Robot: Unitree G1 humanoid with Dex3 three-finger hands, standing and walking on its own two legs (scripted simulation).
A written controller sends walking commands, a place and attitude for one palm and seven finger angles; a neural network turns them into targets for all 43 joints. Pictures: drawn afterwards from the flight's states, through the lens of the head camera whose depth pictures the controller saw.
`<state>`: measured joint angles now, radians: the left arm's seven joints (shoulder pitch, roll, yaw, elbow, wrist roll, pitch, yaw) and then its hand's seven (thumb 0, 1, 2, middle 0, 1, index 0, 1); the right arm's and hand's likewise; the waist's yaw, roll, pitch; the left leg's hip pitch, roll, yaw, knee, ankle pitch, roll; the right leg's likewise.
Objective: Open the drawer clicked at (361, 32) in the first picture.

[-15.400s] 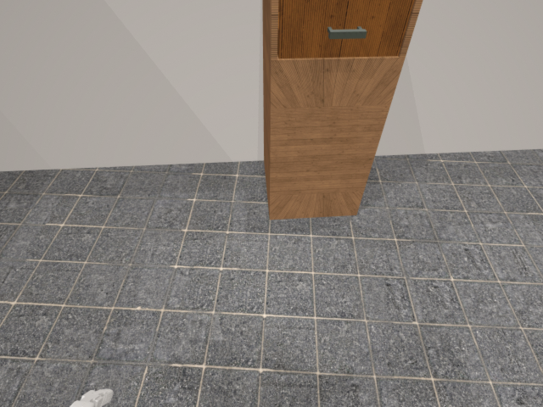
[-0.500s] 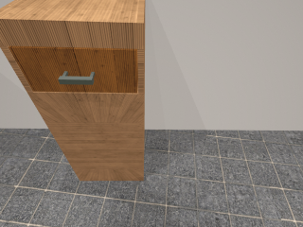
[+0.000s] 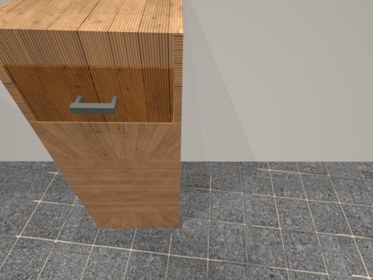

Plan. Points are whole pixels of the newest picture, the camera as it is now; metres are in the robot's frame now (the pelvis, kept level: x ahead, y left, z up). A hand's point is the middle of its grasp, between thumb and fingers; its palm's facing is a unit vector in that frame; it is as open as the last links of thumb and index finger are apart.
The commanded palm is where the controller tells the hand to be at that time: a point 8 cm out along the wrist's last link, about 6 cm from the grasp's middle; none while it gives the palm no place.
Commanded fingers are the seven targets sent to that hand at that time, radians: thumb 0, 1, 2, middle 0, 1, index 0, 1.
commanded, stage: come to a stop and stand still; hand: left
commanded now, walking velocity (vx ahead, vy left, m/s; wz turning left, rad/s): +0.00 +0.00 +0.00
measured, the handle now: (95, 104) +0.49 +0.27 +0.11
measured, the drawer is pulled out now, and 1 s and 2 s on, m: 0.00 0.00 0.00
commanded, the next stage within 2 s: look again from close up in 0.40 s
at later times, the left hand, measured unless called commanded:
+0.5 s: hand out of the picture +0.01 +0.16 -0.18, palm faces +0.01 -0.99 -0.17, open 7.3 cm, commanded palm none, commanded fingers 0.00 0.90 0.90 -0.20 -0.30 -0.20 -0.30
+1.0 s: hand out of the picture -0.01 +0.14 -0.18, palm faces +0.03 -0.99 -0.16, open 7.4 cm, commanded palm none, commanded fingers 0.00 0.90 0.90 -0.20 -0.30 -0.20 -0.30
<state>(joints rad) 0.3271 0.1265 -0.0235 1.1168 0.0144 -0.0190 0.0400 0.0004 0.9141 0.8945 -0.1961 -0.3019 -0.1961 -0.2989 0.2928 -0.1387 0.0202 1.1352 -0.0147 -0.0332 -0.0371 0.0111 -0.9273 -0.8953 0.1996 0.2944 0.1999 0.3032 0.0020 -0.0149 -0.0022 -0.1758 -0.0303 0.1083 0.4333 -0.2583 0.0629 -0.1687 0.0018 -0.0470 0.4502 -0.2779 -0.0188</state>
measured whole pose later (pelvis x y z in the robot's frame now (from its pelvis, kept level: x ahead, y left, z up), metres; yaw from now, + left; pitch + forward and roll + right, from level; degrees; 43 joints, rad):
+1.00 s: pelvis +0.01 -0.02 +0.00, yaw +0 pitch -1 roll +0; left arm 0.33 0.13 -0.02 1.12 0.01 -0.02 0.04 0.00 0.91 0.89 -0.20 -0.30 -0.20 -0.30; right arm 0.29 -0.13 0.02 1.17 -0.01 -0.03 -0.04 0.00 -0.91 -0.90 0.20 0.29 0.20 0.30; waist 0.00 -0.01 0.01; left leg -0.12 -0.02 0.10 0.40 -0.26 0.04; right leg -0.12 0.02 -0.05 0.42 -0.29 -0.04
